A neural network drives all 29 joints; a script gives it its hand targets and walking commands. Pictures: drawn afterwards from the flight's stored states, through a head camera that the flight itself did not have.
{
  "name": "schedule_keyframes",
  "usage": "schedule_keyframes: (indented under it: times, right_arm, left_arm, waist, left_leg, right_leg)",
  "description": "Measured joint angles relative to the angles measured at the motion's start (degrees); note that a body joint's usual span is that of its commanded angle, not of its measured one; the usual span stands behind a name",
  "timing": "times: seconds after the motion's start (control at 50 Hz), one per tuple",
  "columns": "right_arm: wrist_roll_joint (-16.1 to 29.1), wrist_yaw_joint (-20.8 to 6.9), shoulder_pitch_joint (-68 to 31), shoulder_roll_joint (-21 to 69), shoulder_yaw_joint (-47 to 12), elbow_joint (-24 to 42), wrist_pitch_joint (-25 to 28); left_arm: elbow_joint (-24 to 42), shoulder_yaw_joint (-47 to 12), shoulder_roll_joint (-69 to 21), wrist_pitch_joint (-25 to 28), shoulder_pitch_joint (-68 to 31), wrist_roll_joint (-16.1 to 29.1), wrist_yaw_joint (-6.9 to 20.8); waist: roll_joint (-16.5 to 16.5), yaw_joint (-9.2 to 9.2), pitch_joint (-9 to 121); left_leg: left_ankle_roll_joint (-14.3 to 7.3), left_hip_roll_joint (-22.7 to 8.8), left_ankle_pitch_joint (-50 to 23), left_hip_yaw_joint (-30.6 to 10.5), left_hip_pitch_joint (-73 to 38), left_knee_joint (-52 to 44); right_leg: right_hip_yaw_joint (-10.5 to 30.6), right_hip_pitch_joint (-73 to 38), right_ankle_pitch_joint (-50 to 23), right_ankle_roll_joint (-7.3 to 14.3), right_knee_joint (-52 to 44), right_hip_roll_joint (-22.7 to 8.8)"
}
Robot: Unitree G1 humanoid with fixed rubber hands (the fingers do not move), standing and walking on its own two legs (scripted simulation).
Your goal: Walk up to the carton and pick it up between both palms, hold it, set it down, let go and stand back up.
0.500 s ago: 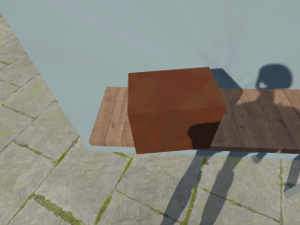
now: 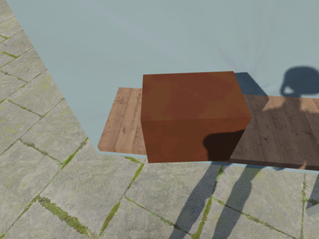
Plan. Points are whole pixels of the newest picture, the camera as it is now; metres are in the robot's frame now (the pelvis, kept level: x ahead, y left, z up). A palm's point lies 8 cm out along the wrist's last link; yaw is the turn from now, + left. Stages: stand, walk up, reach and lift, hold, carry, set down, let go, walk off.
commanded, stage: walk up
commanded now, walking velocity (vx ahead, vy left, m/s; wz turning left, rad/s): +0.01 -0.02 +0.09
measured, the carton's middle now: (188, 120) +0.44 -0.05 +0.01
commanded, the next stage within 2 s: none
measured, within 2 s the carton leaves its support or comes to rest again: neither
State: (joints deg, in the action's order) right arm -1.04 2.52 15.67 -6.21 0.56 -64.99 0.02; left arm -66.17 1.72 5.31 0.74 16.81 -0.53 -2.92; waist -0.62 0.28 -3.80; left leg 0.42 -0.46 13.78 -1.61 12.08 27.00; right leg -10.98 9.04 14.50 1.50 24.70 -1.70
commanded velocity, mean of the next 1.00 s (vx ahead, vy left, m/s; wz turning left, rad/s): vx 0.00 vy -0.02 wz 0.12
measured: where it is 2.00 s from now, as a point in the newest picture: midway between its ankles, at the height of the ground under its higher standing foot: outside the picture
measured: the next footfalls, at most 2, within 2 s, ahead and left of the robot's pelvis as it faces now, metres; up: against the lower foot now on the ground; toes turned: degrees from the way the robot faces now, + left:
right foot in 1.46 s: +0.00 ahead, -0.24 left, +0.00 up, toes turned +2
left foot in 1.78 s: +0.00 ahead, -0.01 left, +0.00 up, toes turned +10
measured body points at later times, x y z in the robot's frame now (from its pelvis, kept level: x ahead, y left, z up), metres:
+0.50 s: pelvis +0.00 +0.01 +0.00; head +0.03 +0.01 +0.45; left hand -0.02 +0.22 -0.17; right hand +0.02 -0.21 -0.16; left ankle +0.01 +0.12 -0.74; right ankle -0.01 -0.09 -0.74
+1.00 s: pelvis +0.00 -0.02 +0.00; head +0.04 -0.03 +0.45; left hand -0.02 +0.21 -0.15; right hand +0.04 -0.24 -0.17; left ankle +0.01 +0.12 -0.74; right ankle -0.03 -0.12 -0.74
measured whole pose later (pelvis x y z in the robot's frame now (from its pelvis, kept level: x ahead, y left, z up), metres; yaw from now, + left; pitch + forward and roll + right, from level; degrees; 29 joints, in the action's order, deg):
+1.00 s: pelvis +0.00 -0.02 +0.00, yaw +5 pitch +1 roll +0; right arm -1.2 2.0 15.2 -8.4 2.1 -59.8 -0.5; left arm -63.5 3.9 8.0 0.0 15.3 -0.5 -2.4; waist -1.7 0.2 -3.0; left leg 1.3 1.2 12.4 -6.8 15.2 26.7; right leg -8.0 8.8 16.7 0.7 24.8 -1.4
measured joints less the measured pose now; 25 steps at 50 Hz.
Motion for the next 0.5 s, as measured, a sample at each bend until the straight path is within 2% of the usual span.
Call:
schedule_keyframes:
  times: [0.5]
  right_arm:
    - [-0.1,0.1,-0.4,-1.0,0.8,3.7,-0.5]
  left_arm:
    - [1.4,1.7,1.1,-1.3,-0.6,-0.1,0.0]
  waist:
    - [0.5,-0.2,0.0]
  left_leg:
    - [-0.6,1.6,0.8,-1.8,1.7,2.3]
  right_leg:
    - [-1.9,0.9,1.9,-0.7,2.7,-1.7]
